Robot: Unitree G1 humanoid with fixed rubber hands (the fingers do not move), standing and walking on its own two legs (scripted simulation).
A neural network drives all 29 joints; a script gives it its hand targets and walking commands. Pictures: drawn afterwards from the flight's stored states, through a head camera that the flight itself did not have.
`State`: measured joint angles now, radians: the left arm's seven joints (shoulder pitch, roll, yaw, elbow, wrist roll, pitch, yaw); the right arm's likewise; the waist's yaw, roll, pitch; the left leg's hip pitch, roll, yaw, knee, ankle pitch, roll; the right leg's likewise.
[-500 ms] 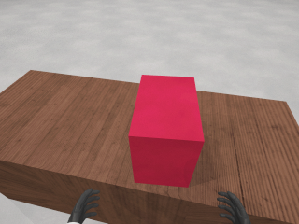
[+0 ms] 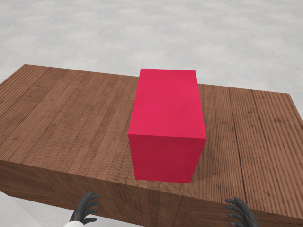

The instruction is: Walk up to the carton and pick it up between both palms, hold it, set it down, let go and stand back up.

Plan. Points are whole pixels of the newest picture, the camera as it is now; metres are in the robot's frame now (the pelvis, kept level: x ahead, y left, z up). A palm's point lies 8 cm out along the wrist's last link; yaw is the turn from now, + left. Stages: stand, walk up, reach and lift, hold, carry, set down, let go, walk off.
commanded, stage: let go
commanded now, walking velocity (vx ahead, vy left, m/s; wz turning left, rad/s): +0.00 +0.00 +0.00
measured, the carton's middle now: (165, 125) +0.46 -0.01 -0.03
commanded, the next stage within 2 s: stand in 0.30 s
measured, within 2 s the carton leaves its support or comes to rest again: neither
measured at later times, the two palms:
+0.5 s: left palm out of the picture +0.11 +0.25 -0.09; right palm out of the picture +0.13 -0.24 -0.09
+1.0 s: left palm out of the picture +0.01 +0.26 -0.12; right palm out of the picture +0.02 -0.24 -0.12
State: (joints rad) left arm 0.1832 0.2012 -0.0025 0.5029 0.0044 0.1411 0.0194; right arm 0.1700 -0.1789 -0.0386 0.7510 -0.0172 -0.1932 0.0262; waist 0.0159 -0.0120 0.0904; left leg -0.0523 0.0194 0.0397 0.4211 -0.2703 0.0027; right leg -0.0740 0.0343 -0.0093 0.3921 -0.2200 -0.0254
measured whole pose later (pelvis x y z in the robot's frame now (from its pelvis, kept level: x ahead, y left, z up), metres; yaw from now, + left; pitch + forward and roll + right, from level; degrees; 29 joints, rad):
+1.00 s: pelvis -0.04 +0.01 -0.01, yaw +1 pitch -4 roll +0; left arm 0.35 0.24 -0.01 0.79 0.01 -0.02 0.01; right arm 0.35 -0.25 0.01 0.78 0.00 -0.02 -0.01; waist 0.00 0.00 0.01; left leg -0.19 -0.01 0.04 0.49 -0.23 0.03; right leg -0.22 0.00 -0.01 0.48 -0.19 0.00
